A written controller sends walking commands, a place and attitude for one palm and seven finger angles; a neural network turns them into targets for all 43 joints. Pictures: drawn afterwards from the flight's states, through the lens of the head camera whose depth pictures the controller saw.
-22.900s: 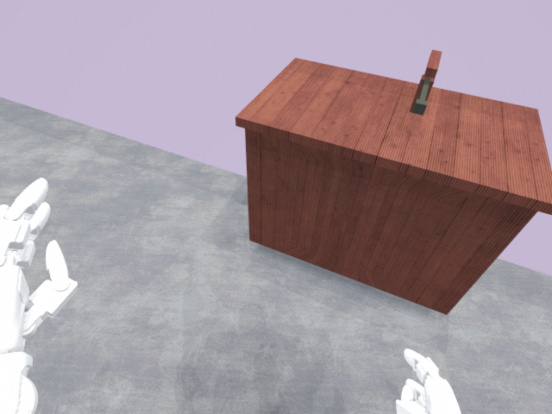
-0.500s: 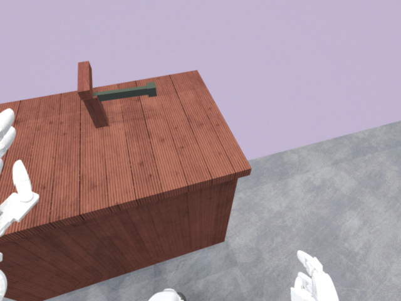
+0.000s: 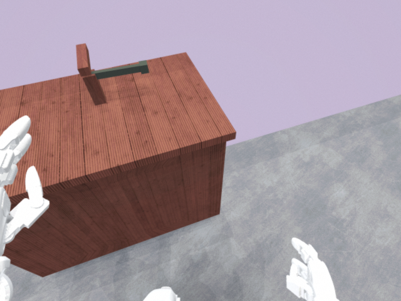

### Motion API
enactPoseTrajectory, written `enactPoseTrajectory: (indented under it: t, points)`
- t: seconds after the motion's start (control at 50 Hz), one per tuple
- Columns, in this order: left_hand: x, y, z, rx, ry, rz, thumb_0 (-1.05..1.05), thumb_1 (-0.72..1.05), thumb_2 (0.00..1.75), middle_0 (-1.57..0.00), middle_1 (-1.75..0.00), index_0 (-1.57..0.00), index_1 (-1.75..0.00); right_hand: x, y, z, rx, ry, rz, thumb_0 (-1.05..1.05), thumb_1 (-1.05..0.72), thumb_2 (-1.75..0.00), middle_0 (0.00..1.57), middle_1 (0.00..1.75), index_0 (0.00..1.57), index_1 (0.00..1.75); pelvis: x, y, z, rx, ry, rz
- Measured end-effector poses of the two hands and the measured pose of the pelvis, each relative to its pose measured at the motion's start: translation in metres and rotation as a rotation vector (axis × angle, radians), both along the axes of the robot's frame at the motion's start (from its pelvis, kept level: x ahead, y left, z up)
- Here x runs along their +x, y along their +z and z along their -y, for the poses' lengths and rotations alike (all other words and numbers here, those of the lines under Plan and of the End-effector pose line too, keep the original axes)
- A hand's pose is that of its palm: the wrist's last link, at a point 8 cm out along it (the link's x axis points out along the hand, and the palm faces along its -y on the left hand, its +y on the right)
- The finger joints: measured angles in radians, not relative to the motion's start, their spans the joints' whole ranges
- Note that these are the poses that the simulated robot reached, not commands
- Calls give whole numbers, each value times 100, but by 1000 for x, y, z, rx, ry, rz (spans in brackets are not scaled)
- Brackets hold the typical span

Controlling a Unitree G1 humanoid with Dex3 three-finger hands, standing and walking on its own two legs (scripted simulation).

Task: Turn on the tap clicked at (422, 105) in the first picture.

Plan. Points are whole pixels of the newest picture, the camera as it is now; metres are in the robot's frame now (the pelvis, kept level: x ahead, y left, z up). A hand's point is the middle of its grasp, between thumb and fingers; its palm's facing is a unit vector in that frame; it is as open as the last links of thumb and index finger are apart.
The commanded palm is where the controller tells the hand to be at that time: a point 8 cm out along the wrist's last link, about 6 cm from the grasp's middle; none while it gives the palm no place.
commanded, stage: stop stepping back and stand still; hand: left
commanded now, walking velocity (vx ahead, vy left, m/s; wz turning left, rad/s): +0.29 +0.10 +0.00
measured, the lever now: (143, 67) +0.73 +0.24 +0.06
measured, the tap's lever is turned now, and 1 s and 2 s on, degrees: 86 86 86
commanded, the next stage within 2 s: stand and check the lever's angle in 0.78 s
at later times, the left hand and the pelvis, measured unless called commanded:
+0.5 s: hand out of the picture +0.13 +0.24 +0.18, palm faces +0.44 -0.77 -0.47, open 7.4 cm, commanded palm +0.08 +0.26 +0.19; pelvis -0.08 -0.02 +0.00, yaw +1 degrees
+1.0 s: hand (3, 253) +0.14 +0.25 +0.18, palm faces +0.45 -0.78 -0.43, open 7.4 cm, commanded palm +0.09 +0.28 +0.19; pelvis -0.06 -0.01 +0.01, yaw +3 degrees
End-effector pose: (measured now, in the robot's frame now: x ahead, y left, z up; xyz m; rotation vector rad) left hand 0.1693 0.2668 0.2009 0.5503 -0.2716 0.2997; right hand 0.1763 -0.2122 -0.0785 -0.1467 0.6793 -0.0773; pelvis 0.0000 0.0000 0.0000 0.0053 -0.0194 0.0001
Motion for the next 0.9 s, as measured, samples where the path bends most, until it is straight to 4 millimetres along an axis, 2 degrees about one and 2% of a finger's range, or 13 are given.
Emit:
enactPoseTrajectory:
  t: [0.06,0.14,0.24,0.28,0.34,0.42,0.46,0.52,0.58,0.64,0.72,0.8,0.9]
  points:
    - [-17,-2,2,-35,19,-21,1,89,90,-21,-30,-21,-30,-33,-1,13,-19,-31,-58,1,-91,-90,21,30,20,30,-15,7,3,30,-2,3]
    - [-31,-14,-8,-82,61,-65,1,88,90,-21,-30,-21,-30,-74,4,32,-61,-97,-94,1,-91,-90,21,30,20,30,-29,13,4,49,-5,-5]
    - [-46,-23,-14,-124,36,-15,1,89,90,-21,-30,-21,-30,-113,10,49,-155,-142,-75,2,-91,-90,21,30,20,30,-55,5,-4,16,3,-6]
    - [-53,-18,-12,-117,18,16,1,89,90,-21,-30,-21,-30,-126,13,50,-161,-158,-62,2,-91,-90,20,30,20,30,-66,4,-5,22,-5,21]
    - [-64,-3,-10,-77,7,47,1,89,90,-21,-30,-21,-30,-143,13,47,-112,-179,-48,2,-91,-90,20,30,20,30,-71,9,-3,13,2,26]
    - [-78,10,-12,-40,43,58,1,89,90,-21,-30,-21,-30,-156,2,39,-53,-165,-97,1,-91,-90,20,30,20,30,-74,15,3,-11,15,12]
    - [-83,8,-13,-21,78,37,1,89,90,-21,-30,-21,-30,-158,-8,36,-32,-148,-119,1,-91,-90,20,30,20,30,-75,12,9,-11,9,7]
    - [-87,-6,-9,0,126,3,1,89,90,-20,-30,-21,-30,-153,-27,36,-10,-104,-135,1,-91,-90,21,30,20,30,-80,-2,20,-1,8,7]
    - [-88,-25,4,-97,118,-31,1,89,90,-20,-30,-21,-30,-147,-35,39,-16,-60,-171,2,-91,-90,21,30,20,30,-89,-2,22,-25,24,33]
    - [-87,-33,18,-152,68,-60,1,89,90,-20,-30,-21,-30,-139,-20,43,-28,-54,-158,2,-91,-90,21,30,20,30,-92,5,24,-5,19,36]
    - [-86,-22,25,-119,-5,-41,1,89,90,-21,-30,-21,-30,-127,7,51,-76,-77,-92,2,-91,-90,21,30,20,30,-90,11,26,13,15,19]
    - [-84,-4,13,-60,-31,59,1,88,90,-21,-30,-22,-30,-109,21,56,-148,-87,-19,2,-91,-90,21,30,20,30,-85,5,17,-6,22,8]
    - [-75,8,-11,-11,63,61,1,88,90,-21,-30,-21,-30,-92,20,46,-106,-92,5,1,-91,-90,20,30,20,30,-74,9,11,-4,26,8]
